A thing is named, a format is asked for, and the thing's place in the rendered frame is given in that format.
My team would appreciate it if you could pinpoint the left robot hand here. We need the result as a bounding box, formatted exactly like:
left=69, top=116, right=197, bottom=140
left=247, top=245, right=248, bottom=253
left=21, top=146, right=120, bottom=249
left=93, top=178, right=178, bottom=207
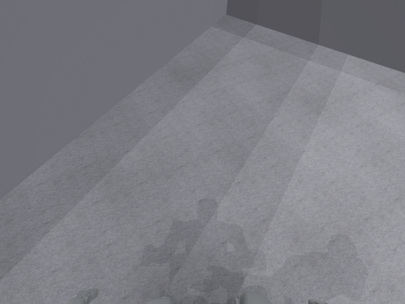
left=67, top=288, right=99, bottom=304

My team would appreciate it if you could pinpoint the robot right thigh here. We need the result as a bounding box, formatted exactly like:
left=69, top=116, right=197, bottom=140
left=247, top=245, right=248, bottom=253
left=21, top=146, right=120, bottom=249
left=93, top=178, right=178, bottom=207
left=234, top=291, right=272, bottom=304

